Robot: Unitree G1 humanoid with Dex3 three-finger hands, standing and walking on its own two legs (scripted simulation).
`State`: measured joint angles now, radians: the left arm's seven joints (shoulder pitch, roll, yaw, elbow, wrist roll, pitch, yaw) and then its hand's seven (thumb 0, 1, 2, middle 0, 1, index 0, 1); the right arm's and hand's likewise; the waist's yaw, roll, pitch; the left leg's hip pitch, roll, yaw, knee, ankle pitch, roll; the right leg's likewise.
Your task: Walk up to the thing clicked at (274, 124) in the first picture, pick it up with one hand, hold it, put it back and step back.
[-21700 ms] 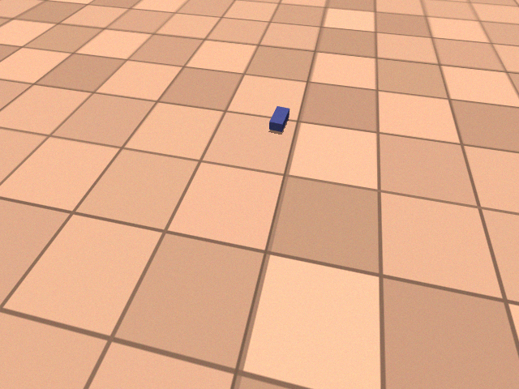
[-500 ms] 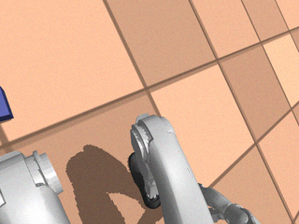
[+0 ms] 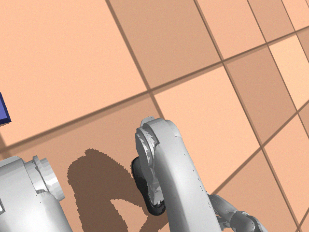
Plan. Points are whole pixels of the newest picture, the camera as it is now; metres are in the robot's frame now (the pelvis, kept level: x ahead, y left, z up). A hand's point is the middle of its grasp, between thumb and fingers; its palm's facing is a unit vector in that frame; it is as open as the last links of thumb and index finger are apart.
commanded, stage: close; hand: left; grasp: from above
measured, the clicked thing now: out of the picture +0.43 +0.33 -0.26
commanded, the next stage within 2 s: settle in 0.98 s
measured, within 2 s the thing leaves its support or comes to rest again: leaves its support in 1.46 s
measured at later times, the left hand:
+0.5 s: hand out of the picture +0.41 +0.33 -0.23, palm faces -0.42 -0.16 -0.89, open 11.1 cm
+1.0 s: hand out of the picture +0.42 +0.33 -0.23, palm faces -0.41 -0.15 -0.90, open 11.1 cm
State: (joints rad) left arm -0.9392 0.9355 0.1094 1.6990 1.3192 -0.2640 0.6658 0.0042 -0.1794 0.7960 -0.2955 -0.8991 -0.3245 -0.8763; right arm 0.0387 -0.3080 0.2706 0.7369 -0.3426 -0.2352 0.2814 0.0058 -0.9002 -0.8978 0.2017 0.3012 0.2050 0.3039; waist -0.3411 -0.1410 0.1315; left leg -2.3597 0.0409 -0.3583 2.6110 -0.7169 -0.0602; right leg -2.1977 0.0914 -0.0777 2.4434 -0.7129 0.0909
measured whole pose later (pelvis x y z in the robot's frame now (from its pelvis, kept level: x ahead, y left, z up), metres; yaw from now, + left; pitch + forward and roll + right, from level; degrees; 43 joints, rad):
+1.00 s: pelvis +0.00 +0.00 +0.00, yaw +0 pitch +24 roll -14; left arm -0.97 0.96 0.11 1.73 1.30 -0.26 0.65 0.00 -0.14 0.60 -0.53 -0.73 -0.58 -0.67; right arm 0.04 -0.32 0.29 0.71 -0.34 -0.23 0.26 0.01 -0.90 -0.90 0.20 0.30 0.20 0.30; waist -0.35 -0.14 0.13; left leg -2.36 0.04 -0.35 2.60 -0.70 -0.06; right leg -2.20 0.09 -0.08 2.44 -0.70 0.09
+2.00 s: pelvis -0.01 -0.01 +0.04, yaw +5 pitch +31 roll -10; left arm -0.89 0.74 0.06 1.33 1.25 -0.21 0.30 -0.01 -0.17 0.57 -0.65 -0.62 -0.69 -0.54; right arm 0.12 -0.29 0.08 0.70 -0.15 -0.09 0.22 0.01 -0.92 -0.90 0.20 0.30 0.20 0.30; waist -0.23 -0.01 -0.03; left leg -2.35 0.04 -0.23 2.43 -0.64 -0.04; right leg -2.20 0.03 -0.02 2.34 -0.69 0.08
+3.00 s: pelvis -0.01 -0.01 +0.22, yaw +12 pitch +29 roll -5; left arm -0.42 0.57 -0.06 0.64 1.01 -0.06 0.03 -0.02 -0.16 0.56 -0.65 -0.61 -0.68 -0.55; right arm 0.14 -0.25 -0.03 0.64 -0.01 0.05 0.01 0.01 -0.90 -0.90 0.20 0.30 0.21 0.30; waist -0.09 0.03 -0.17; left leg -1.76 0.07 -0.11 1.84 -0.59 -0.03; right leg -1.67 -0.03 0.00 1.80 -0.63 0.07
